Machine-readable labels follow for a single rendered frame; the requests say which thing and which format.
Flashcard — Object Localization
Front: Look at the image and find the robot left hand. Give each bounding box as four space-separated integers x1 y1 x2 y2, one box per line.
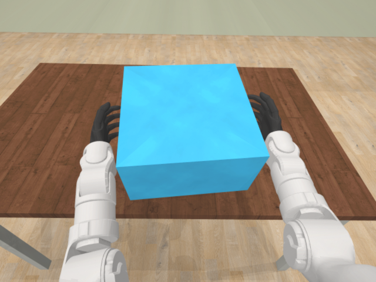
90 102 121 143

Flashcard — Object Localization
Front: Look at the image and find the carton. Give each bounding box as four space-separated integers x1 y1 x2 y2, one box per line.
116 63 270 200

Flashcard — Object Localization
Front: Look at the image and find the robot left upper arm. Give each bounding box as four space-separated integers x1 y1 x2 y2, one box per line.
60 247 129 282

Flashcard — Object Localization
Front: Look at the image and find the robot right hand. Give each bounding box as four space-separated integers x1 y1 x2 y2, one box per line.
247 92 283 140

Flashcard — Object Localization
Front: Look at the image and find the table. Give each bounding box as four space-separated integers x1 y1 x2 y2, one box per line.
0 63 376 271

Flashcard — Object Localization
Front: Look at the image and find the robot right upper arm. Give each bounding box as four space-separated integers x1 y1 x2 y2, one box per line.
283 219 376 282

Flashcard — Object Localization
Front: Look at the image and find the left robot forearm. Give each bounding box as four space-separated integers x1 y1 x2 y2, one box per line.
59 141 119 282

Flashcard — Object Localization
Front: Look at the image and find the right robot forearm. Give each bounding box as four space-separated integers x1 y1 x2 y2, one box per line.
265 130 355 261

